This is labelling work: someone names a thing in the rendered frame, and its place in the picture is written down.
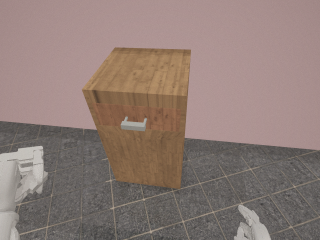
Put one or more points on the handle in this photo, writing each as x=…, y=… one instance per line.
x=135, y=126

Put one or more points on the robot right hand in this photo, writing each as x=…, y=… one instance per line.
x=257, y=231

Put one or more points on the cabinet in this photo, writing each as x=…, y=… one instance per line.
x=148, y=77

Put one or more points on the drawer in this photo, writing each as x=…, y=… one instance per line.
x=158, y=118

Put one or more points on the left robot forearm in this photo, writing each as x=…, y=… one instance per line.
x=8, y=221

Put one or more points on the robot left hand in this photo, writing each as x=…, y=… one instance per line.
x=27, y=162

